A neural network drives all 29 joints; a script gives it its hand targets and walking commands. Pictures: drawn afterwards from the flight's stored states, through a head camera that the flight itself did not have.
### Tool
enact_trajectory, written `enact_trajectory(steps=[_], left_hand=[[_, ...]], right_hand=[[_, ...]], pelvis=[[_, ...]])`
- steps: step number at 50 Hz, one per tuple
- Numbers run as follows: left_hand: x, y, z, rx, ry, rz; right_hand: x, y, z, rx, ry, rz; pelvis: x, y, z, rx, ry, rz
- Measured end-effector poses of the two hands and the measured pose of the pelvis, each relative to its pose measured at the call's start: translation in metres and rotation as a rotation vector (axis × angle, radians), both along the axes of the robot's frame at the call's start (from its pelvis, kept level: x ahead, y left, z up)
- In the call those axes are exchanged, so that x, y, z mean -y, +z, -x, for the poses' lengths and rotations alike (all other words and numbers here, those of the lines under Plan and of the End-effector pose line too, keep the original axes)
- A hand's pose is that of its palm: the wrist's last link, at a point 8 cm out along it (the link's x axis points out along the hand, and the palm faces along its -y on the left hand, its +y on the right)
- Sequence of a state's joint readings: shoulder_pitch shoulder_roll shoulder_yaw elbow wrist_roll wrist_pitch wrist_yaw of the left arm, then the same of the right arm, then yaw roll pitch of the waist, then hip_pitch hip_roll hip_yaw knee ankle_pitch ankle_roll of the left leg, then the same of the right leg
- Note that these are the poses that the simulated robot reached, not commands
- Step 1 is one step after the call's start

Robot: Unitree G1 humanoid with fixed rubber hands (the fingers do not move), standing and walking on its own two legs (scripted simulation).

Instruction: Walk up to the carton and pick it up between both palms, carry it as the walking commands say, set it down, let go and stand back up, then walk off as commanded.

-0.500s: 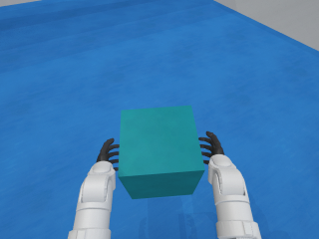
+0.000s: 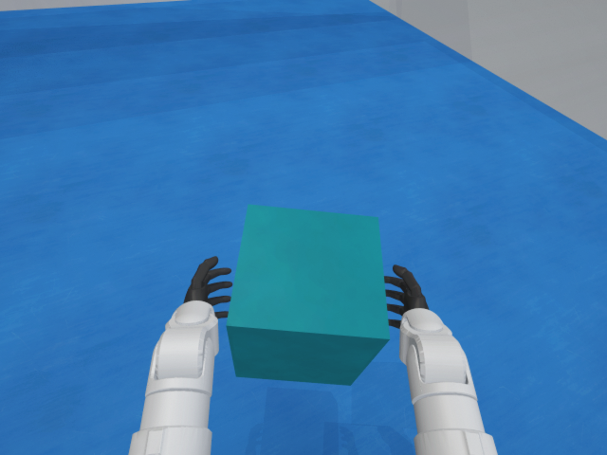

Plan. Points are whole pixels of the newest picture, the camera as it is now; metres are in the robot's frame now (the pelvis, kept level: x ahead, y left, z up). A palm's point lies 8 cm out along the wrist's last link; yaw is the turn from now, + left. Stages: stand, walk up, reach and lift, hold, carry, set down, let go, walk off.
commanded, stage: carry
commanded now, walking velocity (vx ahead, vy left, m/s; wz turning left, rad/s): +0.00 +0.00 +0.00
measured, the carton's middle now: (303, 301) +0.37 +0.00 -0.07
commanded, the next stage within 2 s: none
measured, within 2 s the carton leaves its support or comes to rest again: neither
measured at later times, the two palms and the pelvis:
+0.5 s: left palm (211, 255) +0.38 +0.15 +0.03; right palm (401, 232) +0.41 -0.14 +0.07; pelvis +0.10 -0.01 +0.02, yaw +2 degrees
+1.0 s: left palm (180, 219) +0.46 +0.22 +0.02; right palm (353, 239) +0.45 -0.08 +0.01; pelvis +0.17 +0.06 +0.00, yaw -2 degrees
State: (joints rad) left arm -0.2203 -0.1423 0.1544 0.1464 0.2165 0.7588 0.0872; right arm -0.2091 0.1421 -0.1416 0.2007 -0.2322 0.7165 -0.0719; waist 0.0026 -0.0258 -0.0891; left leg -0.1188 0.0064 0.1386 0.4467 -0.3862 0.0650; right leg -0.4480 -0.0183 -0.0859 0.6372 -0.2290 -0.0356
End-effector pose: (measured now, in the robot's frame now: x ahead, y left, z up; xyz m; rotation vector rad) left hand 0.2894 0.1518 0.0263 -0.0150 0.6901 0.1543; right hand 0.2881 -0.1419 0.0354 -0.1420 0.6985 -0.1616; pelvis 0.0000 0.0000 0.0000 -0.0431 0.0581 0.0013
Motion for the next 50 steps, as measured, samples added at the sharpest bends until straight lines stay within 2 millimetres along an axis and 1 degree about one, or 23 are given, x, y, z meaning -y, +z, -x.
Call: enact_trajectory(steps=[2,5,9,12,15,18,20,22,24,26,28,30,33,37,38,39,41,42,44,45,47,50], left_hand=[[0.001,-0.005,-0.011,0.008,0.013,-0.025],[0.002,-0.008,-0.023,0.006,0.002,-0.048],[0.004,0.004,-0.042,0.022,0.012,-0.030],[0.004,0.000,-0.058,0.012,0.014,-0.059],[0.004,-0.008,-0.057,-0.036,0.013,-0.070],[0.004,-0.008,-0.052,-0.071,0.016,-0.048],[0.004,-0.003,-0.056,-0.076,0.016,-0.035],[0.003,0.002,-0.066,-0.065,0.008,-0.030],[0.002,0.005,-0.082,-0.041,0.006,-0.031],[0.001,0.006,-0.098,-0.016,0.011,-0.032],[0.000,0.007,-0.110,0.002,0.013,-0.047],[-0.002,0.007,-0.115,-0.007,0.017,-0.041],[-0.007,0.002,-0.114,-0.053,0.017,-0.011],[-0.025,-0.009,-0.112,-0.101,0.039,0.041],[-0.030,-0.011,-0.115,-0.091,0.039,0.049],[-0.035,-0.011,-0.120,-0.067,0.030,0.047],[-0.046,-0.010,-0.139,0.005,0.006,0.028],[-0.051,-0.007,-0.148,0.030,0.005,0.025],[-0.062,-0.002,-0.162,0.047,0.020,0.031],[-0.065,0.000,-0.167,0.046,0.027,0.032],[-0.067,-0.001,-0.173,0.020,0.030,0.023],[-0.065,-0.010,-0.173,-0.032,0.016,-0.007]], right_hand=[[0.000,-0.008,-0.010,-0.011,0.017,0.007],[0.002,-0.014,-0.021,-0.012,0.001,-0.041],[0.003,-0.007,-0.038,0.010,-0.038,-0.097],[0.002,-0.008,-0.057,0.000,-0.010,-0.062],[0.002,-0.008,-0.063,-0.042,0.011,-0.042],[0.002,0.002,-0.069,-0.050,0.019,-0.041],[0.002,0.014,-0.080,-0.024,0.021,-0.039],[0.000,0.025,-0.098,0.016,0.024,-0.034],[-0.003,0.032,-0.118,0.057,0.021,-0.029],[-0.006,0.037,-0.134,0.095,0.010,-0.025],[-0.008,0.037,-0.144,0.121,0.007,-0.030],[-0.008,0.034,-0.147,0.113,0.004,-0.044],[-0.012,0.027,-0.146,0.058,0.019,-0.029],[-0.032,0.027,-0.151,0.005,0.041,0.019],[-0.037,0.027,-0.154,0.016,0.036,0.025],[-0.043,0.027,-0.158,0.043,0.022,0.023],[-0.052,0.023,-0.167,0.120,-0.013,-0.001],[-0.055,0.022,-0.170,0.132,-0.005,-0.004],[-0.061,0.020,-0.172,0.113,0.020,-0.019],[-0.064,0.016,-0.172,0.088,0.030,-0.013],[-0.065,0.000,-0.171,0.007,0.049,0.020],[-0.064,-0.025,-0.159,-0.120,0.043,0.024]], pelvis=[[0.004,-0.007,-0.011,0.011,-0.001,-0.021],[0.004,-0.011,-0.028,0.000,-0.003,0.002],[0.004,-0.014,-0.040,-0.037,0.018,0.003],[0.007,-0.010,-0.049,-0.055,0.022,-0.010],[0.009,0.001,-0.062,-0.047,0.027,-0.019],[0.011,0.013,-0.078,-0.026,0.029,-0.023],[0.011,0.019,-0.088,-0.021,0.036,-0.018],[0.009,0.021,-0.096,-0.028,0.046,-0.009],[0.008,0.018,-0.101,-0.045,0.043,-0.008],[0.006,0.014,-0.104,-0.062,0.031,-0.011],[0.004,0.014,-0.109,-0.067,0.017,-0.012],[0.001,0.018,-0.118,-0.065,0.008,-0.015],[-0.003,0.026,-0.130,-0.065,0.033,-0.033],[-0.017,0.034,-0.138,-0.028,0.042,-0.011],[-0.022,0.030,-0.141,-0.008,0.038,0.003],[-0.029,0.021,-0.145,0.009,0.024,0.033],[-0.044,-0.001,-0.155,0.022,-0.025,0.078],[-0.047,-0.004,-0.156,0.016,-0.025,0.046],[-0.050,-0.001,-0.158,0.003,-0.018,0.011],[-0.052,0.001,-0.160,-0.002,-0.016,0.012],[-0.056,0.003,-0.164,-0.011,-0.027,0.014],[-0.060,0.002,-0.172,-0.013,-0.040,-0.001]])
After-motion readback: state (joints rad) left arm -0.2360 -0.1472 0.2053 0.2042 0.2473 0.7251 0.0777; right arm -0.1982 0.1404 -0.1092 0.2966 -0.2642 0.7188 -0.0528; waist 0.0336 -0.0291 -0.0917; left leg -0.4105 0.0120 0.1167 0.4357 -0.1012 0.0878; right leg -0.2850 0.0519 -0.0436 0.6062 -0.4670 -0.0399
